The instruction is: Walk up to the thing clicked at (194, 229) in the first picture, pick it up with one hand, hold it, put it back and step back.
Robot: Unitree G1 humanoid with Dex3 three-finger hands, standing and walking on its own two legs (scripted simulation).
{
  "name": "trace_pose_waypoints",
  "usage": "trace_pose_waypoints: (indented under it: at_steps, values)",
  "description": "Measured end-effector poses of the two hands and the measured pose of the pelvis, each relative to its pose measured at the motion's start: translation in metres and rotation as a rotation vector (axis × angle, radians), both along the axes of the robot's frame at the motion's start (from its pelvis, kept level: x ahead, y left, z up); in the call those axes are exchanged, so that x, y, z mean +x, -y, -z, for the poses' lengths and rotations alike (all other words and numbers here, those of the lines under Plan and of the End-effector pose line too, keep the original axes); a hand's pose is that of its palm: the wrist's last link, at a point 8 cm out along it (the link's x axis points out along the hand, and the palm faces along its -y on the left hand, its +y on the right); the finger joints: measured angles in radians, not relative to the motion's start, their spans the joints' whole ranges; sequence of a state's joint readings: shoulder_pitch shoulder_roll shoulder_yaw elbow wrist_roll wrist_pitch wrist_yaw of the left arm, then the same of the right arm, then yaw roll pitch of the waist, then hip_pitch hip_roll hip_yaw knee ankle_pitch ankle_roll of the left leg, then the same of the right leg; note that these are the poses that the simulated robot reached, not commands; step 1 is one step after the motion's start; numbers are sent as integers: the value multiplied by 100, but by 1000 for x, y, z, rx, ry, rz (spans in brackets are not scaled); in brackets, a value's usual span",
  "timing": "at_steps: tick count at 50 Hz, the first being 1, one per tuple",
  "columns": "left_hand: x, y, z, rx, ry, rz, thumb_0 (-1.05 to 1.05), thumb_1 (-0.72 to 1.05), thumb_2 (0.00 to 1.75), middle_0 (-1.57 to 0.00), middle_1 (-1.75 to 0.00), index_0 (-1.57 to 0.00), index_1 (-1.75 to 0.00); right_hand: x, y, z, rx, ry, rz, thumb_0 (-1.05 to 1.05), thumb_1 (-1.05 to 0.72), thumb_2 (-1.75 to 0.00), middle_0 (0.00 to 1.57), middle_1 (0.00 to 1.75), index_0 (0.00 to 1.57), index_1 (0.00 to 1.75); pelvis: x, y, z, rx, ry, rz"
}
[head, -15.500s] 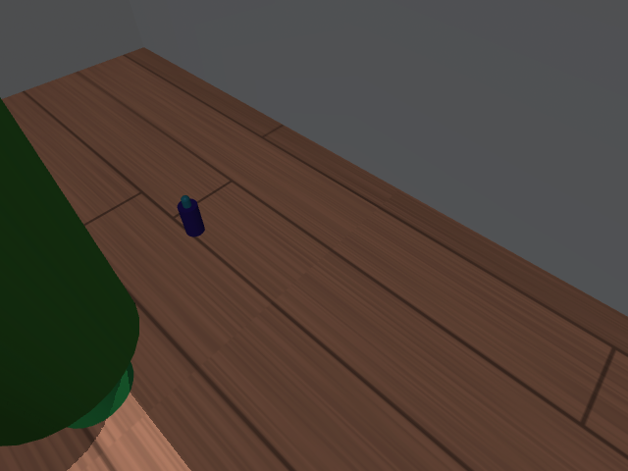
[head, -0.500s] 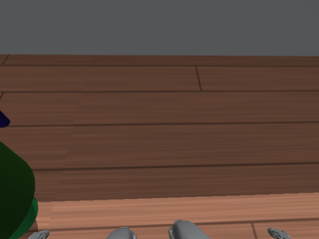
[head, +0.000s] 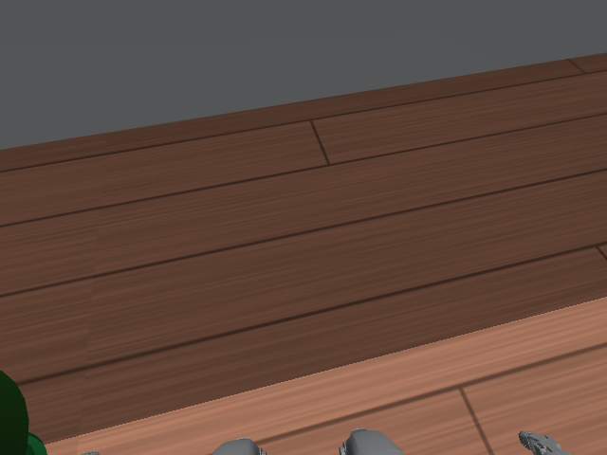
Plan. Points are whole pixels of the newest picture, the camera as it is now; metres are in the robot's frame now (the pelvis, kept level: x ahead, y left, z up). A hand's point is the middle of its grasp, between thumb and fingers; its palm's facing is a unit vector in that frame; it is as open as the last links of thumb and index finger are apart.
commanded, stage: walk up
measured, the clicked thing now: out of the picture +0.69 +1.26 -0.64
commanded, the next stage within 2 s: stand in 1.60 s
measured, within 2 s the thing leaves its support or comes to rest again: neither
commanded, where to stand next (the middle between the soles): +0.07 +0.02 m, yaw -4 degrees
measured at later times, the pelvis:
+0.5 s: pelvis -0.01 +0.01 +0.02, yaw -6 degrees
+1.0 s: pelvis +0.01 +0.01 +0.03, yaw -8 degrees
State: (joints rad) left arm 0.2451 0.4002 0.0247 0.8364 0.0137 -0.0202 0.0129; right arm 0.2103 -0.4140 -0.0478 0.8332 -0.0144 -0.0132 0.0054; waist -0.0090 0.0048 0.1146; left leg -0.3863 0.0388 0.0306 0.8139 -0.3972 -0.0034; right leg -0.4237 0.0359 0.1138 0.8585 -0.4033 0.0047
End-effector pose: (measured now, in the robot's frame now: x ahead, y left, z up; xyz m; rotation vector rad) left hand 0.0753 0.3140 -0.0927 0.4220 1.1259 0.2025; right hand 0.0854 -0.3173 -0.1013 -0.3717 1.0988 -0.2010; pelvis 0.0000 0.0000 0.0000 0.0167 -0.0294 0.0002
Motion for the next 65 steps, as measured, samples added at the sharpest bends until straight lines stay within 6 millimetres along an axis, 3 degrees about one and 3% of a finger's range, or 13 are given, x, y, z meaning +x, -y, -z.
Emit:
trace_pose_waypoints:
  at_steps: [6, 15, 30, 38, 52, 65]
  values:
    - [22, 6, 1, -19, 31, 39, 1, 90, 90, -20, -30, -20, -30, -24, -9, 2, 36, -33, 40, 1, -90, -90, 20, 30, 20, 30, -1, 1, -3, -30, 8, 35]
    - [38, 10, -8, -30, 27, 85, 1, 90, 90, -20, -30, -20, -30, -45, -9, -2, 42, -45, 113, 1, -90, -90, 20, 30, 20, 30, -5, -6, -13, -11, 11, 69]
    - [40, 12, -15, -43, -35, 107, 1, 90, 90, -20, -30, -20, -30, -59, -10, -11, 53, -85, 186, 1, -90, -90, 20, 30, 20, 30, -5, -12, -27, -5, 6, 112]
    - [46, 11, -12, -44, -64, 105, 1, 90, 90, -20, -30, -20, -30, -55, -15, -13, 60, -105, 209, 1, -90, -90, 20, 30, 20, 30, 1, -14, -30, -4, 5, 127]
    - [64, 15, -13, -33, -69, 132, 1, 90, 90, -20, -30, -20, -30, -27, -10, -17, 61, -58, 235, 1, -90, -90, 20, 30, 20, 30, 10, -14, -31, -3, -1, 143]
    - [80, 15, -14, -22, -45, 158, 1, 90, 90, -20, -30, -20, -30, -26, -8, -16, 63, -56, 263, 1, -90, -90, 20, 30, 20, 30, 15, -13, -29, -8, 4, 152]
